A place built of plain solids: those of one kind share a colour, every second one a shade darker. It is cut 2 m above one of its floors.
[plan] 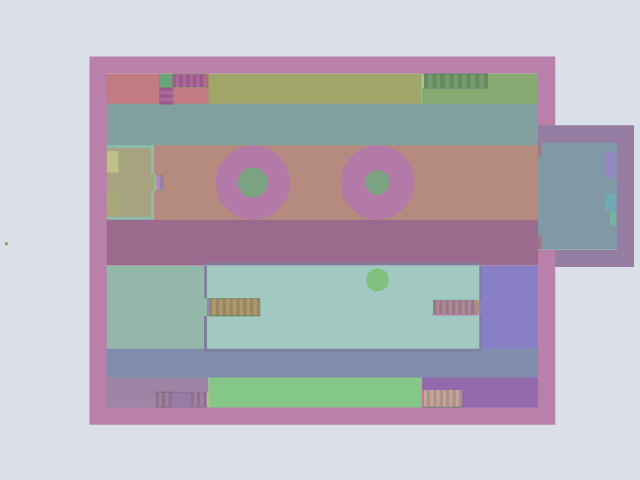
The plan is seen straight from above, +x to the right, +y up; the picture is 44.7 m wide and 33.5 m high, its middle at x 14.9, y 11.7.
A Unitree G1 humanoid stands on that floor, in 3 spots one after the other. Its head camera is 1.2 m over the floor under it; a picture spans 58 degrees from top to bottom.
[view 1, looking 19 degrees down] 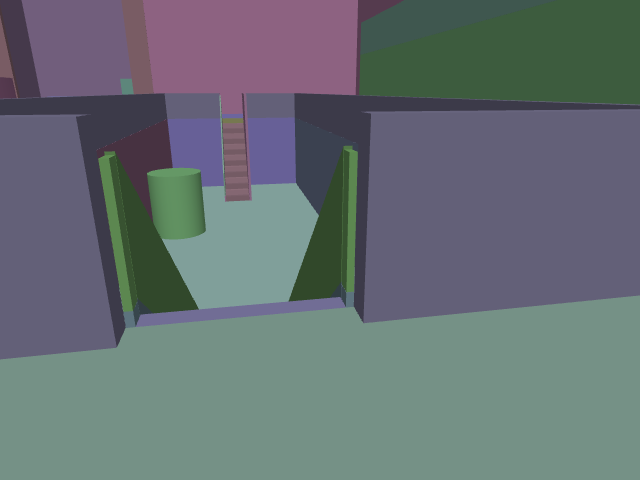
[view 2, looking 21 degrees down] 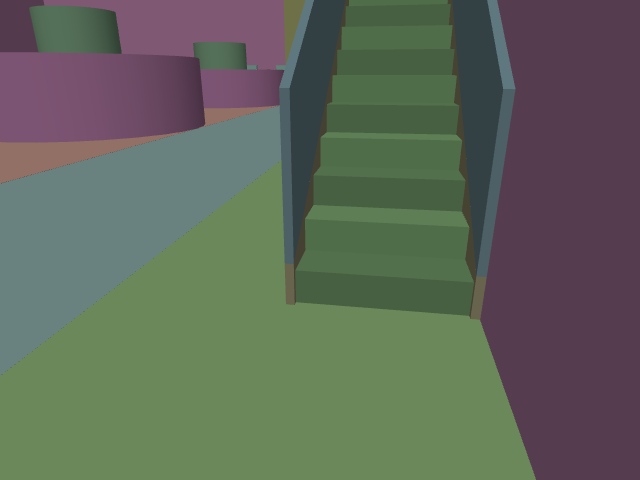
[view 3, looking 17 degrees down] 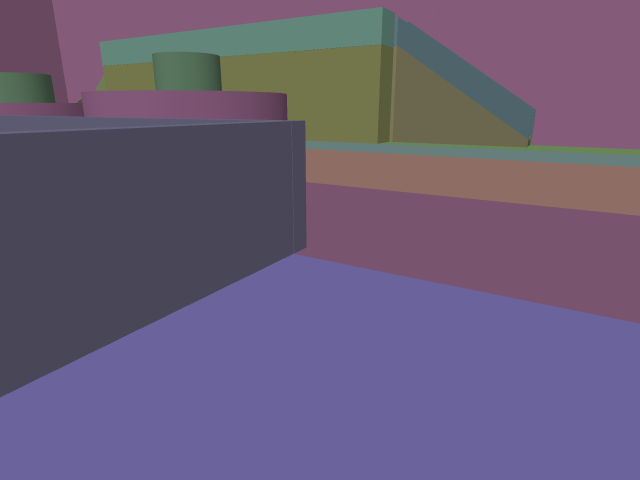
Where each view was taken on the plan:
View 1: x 4.81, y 7.01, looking -11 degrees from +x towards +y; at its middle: rail_basee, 3.22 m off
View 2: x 28.72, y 22.79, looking -171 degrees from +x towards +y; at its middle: step_galsw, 2.60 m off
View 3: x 28.21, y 7.01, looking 121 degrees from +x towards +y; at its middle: floor_hall3a_concrete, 4.11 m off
